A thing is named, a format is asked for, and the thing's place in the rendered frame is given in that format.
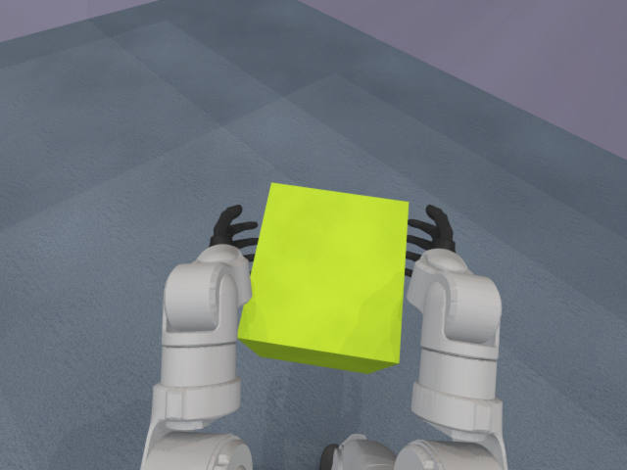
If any carton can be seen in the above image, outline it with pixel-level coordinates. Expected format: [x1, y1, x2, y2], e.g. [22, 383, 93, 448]
[238, 182, 409, 374]

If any right robot hand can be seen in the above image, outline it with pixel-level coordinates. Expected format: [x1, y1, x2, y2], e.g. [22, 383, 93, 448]
[405, 205, 456, 277]

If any robot right forearm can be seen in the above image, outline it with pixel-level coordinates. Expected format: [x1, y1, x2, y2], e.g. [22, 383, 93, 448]
[407, 249, 508, 470]

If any right robot thigh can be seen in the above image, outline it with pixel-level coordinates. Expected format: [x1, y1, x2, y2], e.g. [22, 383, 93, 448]
[333, 440, 397, 470]

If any left robot hand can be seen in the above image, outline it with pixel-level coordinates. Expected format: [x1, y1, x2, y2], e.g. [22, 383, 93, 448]
[209, 205, 259, 276]

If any robot left upper arm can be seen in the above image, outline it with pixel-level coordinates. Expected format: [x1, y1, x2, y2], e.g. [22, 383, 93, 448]
[143, 431, 253, 470]

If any robot right upper arm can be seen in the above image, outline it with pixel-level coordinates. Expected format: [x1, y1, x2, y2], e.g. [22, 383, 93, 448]
[394, 440, 503, 470]

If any robot left forearm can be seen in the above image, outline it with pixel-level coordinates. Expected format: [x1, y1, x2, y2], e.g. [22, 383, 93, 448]
[140, 244, 253, 470]

